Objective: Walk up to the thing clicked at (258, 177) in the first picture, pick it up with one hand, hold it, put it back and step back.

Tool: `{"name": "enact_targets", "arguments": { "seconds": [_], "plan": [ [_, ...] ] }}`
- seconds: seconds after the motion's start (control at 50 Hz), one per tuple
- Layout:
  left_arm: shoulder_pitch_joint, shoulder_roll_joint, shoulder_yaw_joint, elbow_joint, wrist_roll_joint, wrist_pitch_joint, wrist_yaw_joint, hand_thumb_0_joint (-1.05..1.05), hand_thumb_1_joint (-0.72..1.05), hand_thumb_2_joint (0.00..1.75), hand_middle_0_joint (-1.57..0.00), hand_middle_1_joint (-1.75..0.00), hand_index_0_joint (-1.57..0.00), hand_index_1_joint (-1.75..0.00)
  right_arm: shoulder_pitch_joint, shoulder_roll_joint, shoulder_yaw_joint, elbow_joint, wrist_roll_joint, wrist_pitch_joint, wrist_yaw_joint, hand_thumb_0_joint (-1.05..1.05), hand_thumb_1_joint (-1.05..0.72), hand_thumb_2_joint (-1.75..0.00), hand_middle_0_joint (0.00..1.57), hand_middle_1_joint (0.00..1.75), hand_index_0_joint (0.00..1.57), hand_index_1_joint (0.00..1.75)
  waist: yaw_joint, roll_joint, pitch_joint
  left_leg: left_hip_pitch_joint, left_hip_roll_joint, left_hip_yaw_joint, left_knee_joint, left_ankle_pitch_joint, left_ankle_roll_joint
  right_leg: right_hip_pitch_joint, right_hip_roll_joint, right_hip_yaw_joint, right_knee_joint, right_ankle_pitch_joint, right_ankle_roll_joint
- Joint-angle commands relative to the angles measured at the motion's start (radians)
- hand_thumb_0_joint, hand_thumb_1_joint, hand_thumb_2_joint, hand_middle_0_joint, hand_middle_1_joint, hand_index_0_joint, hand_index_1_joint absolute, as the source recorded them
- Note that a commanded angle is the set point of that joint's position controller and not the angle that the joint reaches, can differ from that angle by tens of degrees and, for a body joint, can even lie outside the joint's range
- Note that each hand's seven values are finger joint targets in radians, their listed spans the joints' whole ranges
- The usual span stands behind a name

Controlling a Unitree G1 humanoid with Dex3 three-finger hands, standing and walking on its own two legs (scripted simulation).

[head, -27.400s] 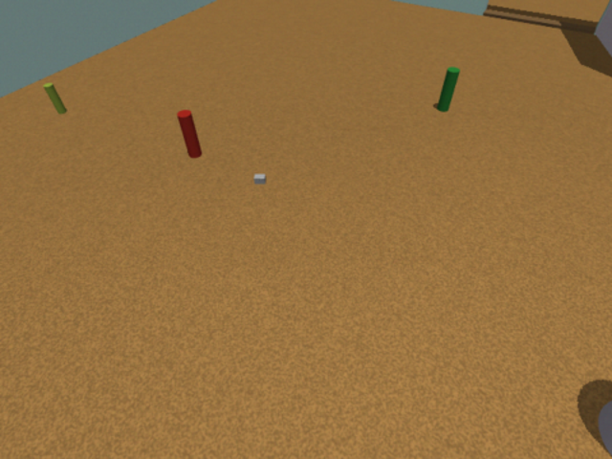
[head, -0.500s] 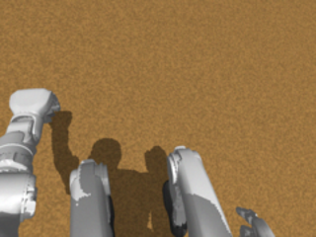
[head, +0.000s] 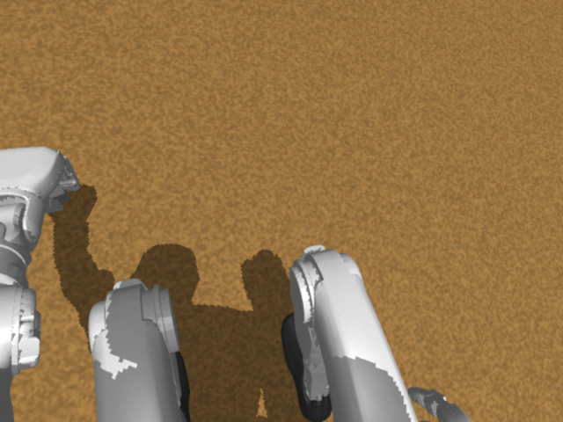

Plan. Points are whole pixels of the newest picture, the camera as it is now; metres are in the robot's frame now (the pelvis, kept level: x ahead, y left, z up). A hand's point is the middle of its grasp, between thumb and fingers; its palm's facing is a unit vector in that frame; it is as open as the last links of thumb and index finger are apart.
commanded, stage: crouch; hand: left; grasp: from above
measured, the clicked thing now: (44, 193) +0.48 +0.29 -0.20
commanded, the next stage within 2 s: lower in 0.28 s
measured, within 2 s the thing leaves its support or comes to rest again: rests again in 1.74 s
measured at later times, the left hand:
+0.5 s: hand (47, 202) +0.46 +0.28 -0.20, palm faces -0.48 -0.04 -0.88, open 4.7 cm
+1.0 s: hand (62, 208) +0.47 +0.28 -0.25, palm faces -0.48 -0.06 -0.88, open 4.7 cm
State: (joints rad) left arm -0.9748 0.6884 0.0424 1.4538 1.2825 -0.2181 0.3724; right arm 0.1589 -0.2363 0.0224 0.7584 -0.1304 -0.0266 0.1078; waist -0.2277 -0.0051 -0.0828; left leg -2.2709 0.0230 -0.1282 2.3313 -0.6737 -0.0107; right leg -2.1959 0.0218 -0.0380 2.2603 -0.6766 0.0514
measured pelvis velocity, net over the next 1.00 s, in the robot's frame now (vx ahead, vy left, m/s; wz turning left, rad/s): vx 0.01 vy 0.00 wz -0.06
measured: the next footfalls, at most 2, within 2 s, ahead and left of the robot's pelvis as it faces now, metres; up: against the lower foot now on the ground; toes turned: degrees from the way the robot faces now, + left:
none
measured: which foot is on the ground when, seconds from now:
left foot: down 0.00-1.00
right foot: down 0.00-1.00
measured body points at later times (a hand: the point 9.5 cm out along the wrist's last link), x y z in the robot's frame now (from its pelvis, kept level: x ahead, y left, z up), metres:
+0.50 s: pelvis +0.00 +0.00 -0.02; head +0.25 +0.07 +0.35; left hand +0.48 +0.28 -0.15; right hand +0.06 -0.27 -0.12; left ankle +0.08 +0.13 -0.32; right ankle +0.10 -0.13 -0.32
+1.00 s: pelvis +0.01 +0.00 -0.04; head +0.26 +0.08 +0.32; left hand +0.49 +0.28 -0.20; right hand +0.04 -0.27 -0.14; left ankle +0.08 +0.13 -0.32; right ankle +0.10 -0.13 -0.32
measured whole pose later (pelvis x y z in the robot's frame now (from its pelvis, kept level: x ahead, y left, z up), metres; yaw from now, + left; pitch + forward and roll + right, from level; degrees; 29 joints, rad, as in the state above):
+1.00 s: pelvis +0.01 +0.00 -0.04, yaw -3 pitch +33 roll -10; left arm -1.01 0.83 0.10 1.62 1.33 -0.25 0.51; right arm 0.13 -0.26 0.13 0.74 -0.21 -0.08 0.15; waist -0.30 -0.06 0.02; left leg -2.37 0.02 -0.20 2.50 -0.71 -0.03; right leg -2.28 0.04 -0.08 2.39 -0.69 0.06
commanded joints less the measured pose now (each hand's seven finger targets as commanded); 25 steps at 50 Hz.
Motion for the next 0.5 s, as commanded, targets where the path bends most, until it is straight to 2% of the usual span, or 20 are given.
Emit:
{"name": "enact_targets", "arguments": {
  "seconds": [0.0,0.04,0.08,0.1,0.2,0.22,0.32,0.36,0.38,0.44,0.46,0.48],
  "plan": [
    [-0.355,0.262,0.038,-0.152,-0.008,-0.007,0.045,0.00,0.92,0.02,-1.24,-0.06,-1.28,-0.02,0.196,-0.252,-0.065,-0.023,-0.004,-0.017,-0.009,0.00,-0.91,-0.90,0.20,0.30,0.20,0.30,-0.006,0.284,-0.673,0.506,-0.023,0.094,-0.232,0.139,0.031,0.302,0.022,-0.099,-0.219,0.172,-0.088],
    [-0.344,0.268,0.041,-0.140,-0.003,-0.008,0.049,0.00,0.93,0.01,-1.25,-0.06,-1.29,-0.01,0.194,-0.252,-0.061,-0.022,-0.005,-0.018,-0.008,0.00,-0.91,-0.90,0.20,0.30,0.20,0.30,-0.003,0.273,-0.664,0.502,-0.024,0.095,-0.227,0.133,0.032,0.295,0.024,-0.101,-0.216,0.163,-0.089],
    [-0.358,0.266,0.036,-0.132,-0.005,-0.012,0.053,0.00,0.91,0.03,-1.24,-0.06,-1.28,-0.02,0.194,-0.255,-0.054,-0.023,-0.008,-0.018,-0.007,0.00,-0.91,-0.90,0.20,0.30,0.20,0.30,-0.018,0.270,-0.646,0.475,-0.023,0.094,-0.218,0.116,0.033,0.288,0.026,-0.104,-0.215,0.151,-0.087],
    [-0.340,0.266,0.037,-0.121,-0.003,-0.011,0.054,0.00,0.92,0.02,-1.25,-0.05,-1.29,-0.02,0.192,-0.255,-0.051,-0.021,-0.009,-0.020,-0.006,0.00,-0.91,-0.90,0.20,0.30,0.20,0.30,-0.011,0.279,-0.636,0.483,-0.024,0.095,-0.218,0.119,0.031,0.284,0.024,-0.105,-0.208,0.153,-0.089],
    [-0.352,0.271,0.034,-0.123,0.000,-0.012,0.058,0.00,0.91,0.02,-1.24,-0.05,-1.28,-0.02,0.194,-0.263,-0.044,-0.021,-0.011,-0.019,-0.005,0.00,-0.91,-0.90,0.20,0.30,0.20,0.30,-0.019,0.288,-0.644,0.488,-0.023,0.087,-0.201,0.132,0.030,0.267,0.025,-0.114,-0.191,0.171,-0.088],
    [-0.325,0.268,0.030,-0.090,0.000,-0.009,0.058,0.00,0.91,0.03,-1.24,-0.06,-1.28,-0.03,0.190,-0.263,-0.043,-0.019,-0.011,-0.021,-0.004,0.00,-0.91,-0.90,0.20,0.30,0.20,0.30,-0.016,0.282,-0.623,0.479,-0.022,0.086,-0.201,0.127,0.029,0.258,0.024,-0.114,-0.187,0.166,-0.089],
    [-0.338,0.277,0.032,-0.126,0.000,-0.015,0.060,0.00,0.94,0.06,-1.27,-0.07,-1.30,-0.04,0.193,-0.265,-0.038,-0.021,-0.015,-0.021,-0.003,0.00,-0.91,-0.90,0.20,0.30,0.20,0.30,-0.019,0.293,-0.647,0.478,-0.022,0.089,-0.180,0.155,0.031,0.281,0.027,-0.114,-0.180,0.198,-0.083],
    [-0.321,0.281,0.038,-0.107,-0.003,-0.015,0.061,0.00,0.96,0.04,-1.28,-0.07,-1.32,-0.04,0.198,-0.269,-0.038,-0.019,-0.014,-0.023,0.001,0.00,-0.91,-0.90,0.20,0.30,0.20,0.30,-0.019,0.298,-0.613,0.473,-0.022,0.084,-0.185,0.155,0.028,0.262,0.023,-0.119,-0.169,0.195,-0.086],
    [-0.328,0.290,0.042,-0.123,-0.002,-0.018,0.060,0.00,0.93,0.06,-1.28,-0.05,-1.30,-0.03,0.199,-0.270,-0.037,-0.022,-0.016,-0.022,0.002,0.00,-0.91,-0.90,0.20,0.30,0.20,0.30,-0.020,0.299,-0.634,0.480,-0.020,0.084,-0.175,0.165,0.029,0.271,0.024,-0.121,-0.167,0.206,-0.084],
    [-0.322,0.277,0.030,-0.070,-0.001,-0.017,0.063,0.00,0.95,0.05,-1.30,-0.05,-1.33,-0.03,0.196,-0.272,-0.028,-0.021,-0.018,-0.022,0.005,0.00,-0.91,-0.90,0.20,0.30,0.20,0.30,-0.038,0.264,-0.606,0.456,-0.017,0.079,-0.152,0.182,0.034,0.274,0.026,-0.122,-0.161,0.231,-0.079],
    [-0.331,0.281,0.036,-0.056,-0.002,-0.019,0.064,0.00,0.96,0.04,-1.30,-0.06,-1.33,-0.03,0.201,-0.276,-0.024,-0.022,-0.024,-0.024,0.008,0.00,-0.91,-0.90,0.20,0.30,0.20,0.30,-0.053,0.260,-0.586,0.429,-0.020,0.080,-0.150,0.172,0.036,0.278,0.026,-0.123,-0.163,0.223,-0.077],
    [-0.328,0.272,0.028,-0.047,-0.003,-0.025,0.065,0.00,0.95,0.05,-1.30,-0.06,-1.33,-0.03,0.198,-0.276,-0.021,-0.020,-0.025,-0.025,0.008,0.00,-0.91,-0.90,0.20,0.30,0.20,0.30,-0.051,0.247,-0.590,0.425,-0.018,0.076,-0.147,0.162,0.037,0.278,0.029,-0.126,-0.164,0.216,-0.076]
  ]
}}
